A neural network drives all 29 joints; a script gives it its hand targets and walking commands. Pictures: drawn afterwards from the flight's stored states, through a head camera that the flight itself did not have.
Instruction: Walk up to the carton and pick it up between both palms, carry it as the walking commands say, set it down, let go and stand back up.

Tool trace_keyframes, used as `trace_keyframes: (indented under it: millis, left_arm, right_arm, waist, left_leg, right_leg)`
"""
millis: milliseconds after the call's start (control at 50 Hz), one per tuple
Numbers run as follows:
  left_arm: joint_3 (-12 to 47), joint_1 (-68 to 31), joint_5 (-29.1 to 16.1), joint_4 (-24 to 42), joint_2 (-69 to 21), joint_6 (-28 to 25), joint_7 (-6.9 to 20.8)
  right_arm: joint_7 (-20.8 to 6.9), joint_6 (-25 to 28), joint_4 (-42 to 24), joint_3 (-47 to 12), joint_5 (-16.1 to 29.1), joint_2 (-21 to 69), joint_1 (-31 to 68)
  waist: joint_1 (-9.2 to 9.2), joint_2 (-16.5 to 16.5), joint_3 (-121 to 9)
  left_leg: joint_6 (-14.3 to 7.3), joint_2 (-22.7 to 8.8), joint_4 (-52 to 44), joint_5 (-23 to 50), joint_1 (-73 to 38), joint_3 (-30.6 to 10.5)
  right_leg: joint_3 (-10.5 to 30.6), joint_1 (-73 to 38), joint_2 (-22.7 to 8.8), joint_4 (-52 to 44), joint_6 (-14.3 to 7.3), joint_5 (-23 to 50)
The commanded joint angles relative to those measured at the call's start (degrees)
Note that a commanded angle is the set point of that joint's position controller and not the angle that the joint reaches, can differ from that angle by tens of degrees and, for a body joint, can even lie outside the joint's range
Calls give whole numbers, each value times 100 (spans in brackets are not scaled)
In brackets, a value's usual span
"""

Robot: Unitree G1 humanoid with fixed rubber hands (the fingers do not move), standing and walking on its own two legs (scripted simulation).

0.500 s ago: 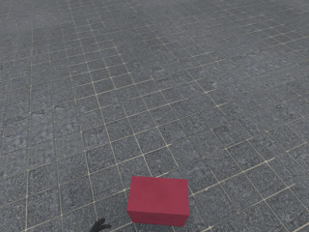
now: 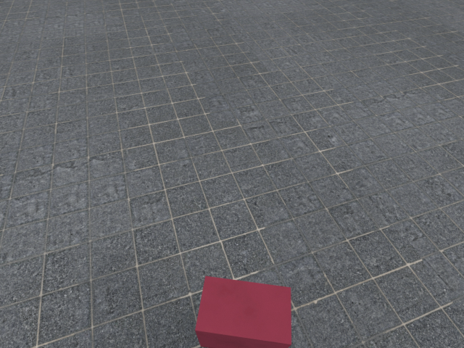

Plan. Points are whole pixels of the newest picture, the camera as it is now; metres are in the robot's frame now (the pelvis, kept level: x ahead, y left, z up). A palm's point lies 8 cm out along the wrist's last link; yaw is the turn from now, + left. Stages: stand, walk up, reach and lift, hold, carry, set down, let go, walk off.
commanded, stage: walk up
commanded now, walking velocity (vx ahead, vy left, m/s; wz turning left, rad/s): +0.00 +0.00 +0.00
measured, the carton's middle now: (243, 318) +0.32 -0.03 -0.63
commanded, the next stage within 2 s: none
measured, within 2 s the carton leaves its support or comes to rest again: neither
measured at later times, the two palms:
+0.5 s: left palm out of the picture -0.03 +0.20 -0.15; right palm out of the picture -0.08 -0.19 -0.14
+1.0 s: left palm out of the picture -0.04 +0.19 -0.15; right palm out of the picture -0.10 -0.18 -0.14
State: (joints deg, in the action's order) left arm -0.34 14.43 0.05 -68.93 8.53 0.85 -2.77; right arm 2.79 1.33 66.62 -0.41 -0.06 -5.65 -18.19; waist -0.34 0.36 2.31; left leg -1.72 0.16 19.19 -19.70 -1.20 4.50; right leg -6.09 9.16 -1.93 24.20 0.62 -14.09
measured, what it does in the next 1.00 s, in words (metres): stands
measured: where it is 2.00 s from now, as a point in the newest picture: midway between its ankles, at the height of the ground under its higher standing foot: outside the picture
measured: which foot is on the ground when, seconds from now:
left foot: down 0.00-1.00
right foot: down 0.00-1.00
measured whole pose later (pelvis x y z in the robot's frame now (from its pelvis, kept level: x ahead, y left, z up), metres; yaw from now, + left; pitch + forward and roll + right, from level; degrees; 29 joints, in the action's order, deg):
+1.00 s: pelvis -0.01 -0.01 +0.00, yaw -2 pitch +0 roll -1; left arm -0.6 16.8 0.1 -68.7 5.4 -0.3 -2.8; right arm 3.1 1.8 68.4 -0.2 -0.1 -3.4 -23.8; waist 0.1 -0.3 0.8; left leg -1.0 -0.7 19.4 -19.1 -0.1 6.3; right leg -4.2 11.0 -0.9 24.4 -0.1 -12.9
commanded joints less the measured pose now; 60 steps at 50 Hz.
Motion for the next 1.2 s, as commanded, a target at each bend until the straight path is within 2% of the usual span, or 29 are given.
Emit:
trace_keyframes:
  millis: [0, 20, 60, 80, 120, 180, 200, 220, 240, 260, 420, 440, 500, 600, 620, 680, 720, 780, 800, 860, 880, 900, 920, 1000, 1020, 1040, 1100, 1120, 1180]
  left_arm:
    - [-52, 410, -2, 52, 420, -48, -19]
    - [-59, 450, -11, 29, 398, -64, -13]
    - [-53, 393, 8, 31, 232, -43, -1]
    - [-5, 392, 12, 10, 211, -41, -6]
    - [-59, 400, -2, -10, 304, -43, -21]
    - [-89, 402, -15, -81, 280, -60, -24]
    - [-61, 353, -13, -27, 236, -62, -4]
    - [-85, 378, -1, -30, 287, -53, -10]
    - [-78, 398, -23, -47, 199, -42, -7]
    - [-51, 439, -5, -103, 106, -37, -17]
    - [-37, 476, -23, -33, 91, -73, -17]
    - [-9, 567, -16, -70, 34, -65, -5]
    - [-5, 496, -10, -82, 44, -94, -1]
    - [-18, 527, 0, -22, 33, -93, -14]
    - [-23, 570, 15, -20, -26, -88, -7]
    - [3, 534, 3, -4, -5, -124, -5]
    - [24, 579, -17, -20, -73, -145, -4]
    - [-4, 638, -26, -39, -75, -137, -10]
    - [-13, 602, -9, 46, -40, -140, -5]
    - [-17, 693, -22, -19, -116, -145, -6]
    - [-33, 615, 3, -22, -15, -138, -15]
    - [-16, 663, -23, 74, -36, -157, -2]
    - [-95, 701, -10, 53, 79, -147, 9]
    - [-56, 767, -10, 93, -33, -146, -8]
    - [-25, 709, 39, 107, -82, -147, 7]
    - [-47, 776, 5, 107, -78, -152, 12]
    - [-44, 759, 7, 127, -129, -181, 19]
    - [-80, 662, 26, 158, 52, -192, 5]
    - [-59, 758, 0, 106, 17, -185, 0]
  right_arm:
    - [13, 36, 84, 51, -5, -493, -702]
    - [17, 44, 126, 40, 19, -511, -692]
    - [-15, 47, 104, 5, 14, -385, -788]
    - [-15, 56, 166, 27, -3, -420, -816]
    - [-3, 62, 203, 5, 0, -421, -884]
    - [22, 75, 204, 54, 16, -483, -985]
    - [9, 75, 197, 33, -1, -370, -972]
    - [-1, 96, 201, 18, -10, -387, -986]
    - [-3, 96, 171, 32, 15, -400, -966]
    - [3, 94, 131, 63, 39, -438, -937]
    - [16, 72, 255, 1, 8, -219, -1174]
    - [21, 50, 228, -3, 25, -159, -1123]
    - [13, 51, 241, 15, 3, -230, -1197]
    - [14, 63, 179, 20, -22, -209, -1248]
    - [12, 68, 249, 22, -12, -222, -1280]
    - [11, 58, 221, 16, -28, -138, -1232]
    - [21, 68, 243, 33, -5, -166, -1406]
    - [11, 67, 233, 39, -20, -144, -1286]
    - [15, 77, 251, 26, -55, -83, -1416]
    - [33, 76, 232, 32, 18, -136, -1319]
    - [32, 77, 220, 35, -10, -157, -1311]
    - [46, 63, 251, 68, 7, -201, -1411]
    - [46, 62, 260, 46, 2, -113, -1318]
    - [49, 28, 317, 24, -22, -29, -1347]
    - [50, 17, 289, 71, -11, -103, -1426]
    - [43, 26, 286, 42, -9, -41, -1306]
    - [43, 43, 248, 99, -5, -166, -1314]
    - [67, 34, 272, 114, -12, -247, -1393]
    - [49, 24, 268, 96, 0, -68, -1430]
  waist:
    - [58, -188, 143]
    - [-20, -305, 66]
    - [52, -174, 227]
    - [29, -358, 116]
    - [-17, -126, 258]
    - [74, -97, 88]
    - [24, -336, 258]
    - [4, -135, 156]
    - [-8, -317, 191]
    - [1, -139, 327]
    - [11, -140, 316]
    - [26, -323, 414]
    - [26, -116, 406]
    - [126, -88, 367]
    - [51, -279, 270]
    - [36, -153, 500]
    - [91, 19, 523]
    - [-22, -257, 389]
    - [63, -145, 370]
    - [-41, -193, 355]
    - [88, -107, 336]
    - [69, -288, 315]
    - [24, -98, 251]
    - [-33, -134, 511]
    - [73, -297, 545]
    - [-50, -237, 411]
    - [-33, -211, 329]
    - [73, 25, 363]
    - [55, -166, 360]
  left_leg:
    - [17, -878, -169, 3325, 506, -491]
    - [29, -854, -142, 3345, 481, -495]
    - [6, -851, -184, 3073, 605, -494]
    - [12, -819, -193, 3057, 606, -476]
    - [14, -840, -232, 2904, 615, -485]
    - [29, -846, -196, 3006, 622, -488]
    - [15, -829, -227, 3021, 713, -492]
    - [31, -833, -254, 2936, 711, -491]
    - [-3, -831, -278, 2890, 642, -497]
    - [-4, -837, -323, 2753, 671, -511]
    - [11, -765, -328, 2334, 890, -463]
    - [18, -751, -350, 2137, 792, -439]
    - [13, -777, -327, 2211, 763, -477]
    - [-16, -797, -342, 2076, 806, -434]
    - [-14, -772, -340, 2003, 775, -444]
    - [1, -784, -359, 1689, 851, -452]
    - [-3, -785, -307, 1911, 884, -434]
    - [12, -811, -325, 2158, 787, -352]
    - [46, -815, -258, 2297, 754, -353]
    - [27, -795, -309, 2303, 779, -321]
    - [30, -796, -267, 2228, 744, -304]
    - [-7, -790, -262, 2317, 672, -326]
    - [-4, -767, -255, 2159, 762, -349]
    - [41, -759, -384, 1866, 826, -343]
    - [33, -753, -356, 1839, 881, -320]
    - [26, -777, -361, 2008, 786, -342]
    - [21, -764, -324, 2081, 723, -264]
    - [59, -804, -237, 2109, 663, -289]
    - [45, -814, -256, 2245, 554, -247]
  right_leg:
    - [583, -444, -522, -113, -168, 2010]
    - [512, -452, -529, -64, -195, 2057]
    - [584, -333, -530, -127, -175, 1955]
    - [608, -430, -609, -98, -184, 2009]
    - [540, -312, -529, -179, -153, 1840]
    - [529, -438, -507, -129, -165, 1873]
    - [589, -384, -519, -119, -168, 1785]
    - [553, -514, -541, -160, -170, 1822]
    - [592, -356, -543, -182, -191, 1580]
    - [574, -257, -490, -231, -136, 1486]
    - [634, -339, -518, -191, -187, 1572]
    - [702, -146, -528, -252, -200, 1423]
    - [675, -84, -456, -231, -149, 1326]
    - [715, -121, -481, -249, -207, 1421]
    - [729, -146, -465, -295, -218, 1324]
    - [773, 68, -469, -275, -200, 1261]
    - [745, 62, -442, -224, -204, 1365]
    - [700, -13, -433, -143, -242, 1483]
    - [742, -68, -467, -138, -248, 1656]
    - [702, -88, -427, -203, -225, 1640]
    - [746, -37, -430, -113, -206, 1614]
    - [736, -7, -417, -153, -237, 1661]
    - [704, -94, -372, -172, -199, 1656]
    - [789, 23, -408, -230, -248, 1578]
    - [857, -18, -451, -239, -285, 1577]
    - [775, -62, -410, -224, -274, 1570]
    - [828, -36, -413, -169, -235, 1719]
    - [826, 45, -414, -87, -297, 1797]
    - [793, 122, -394, -123, -254, 1715]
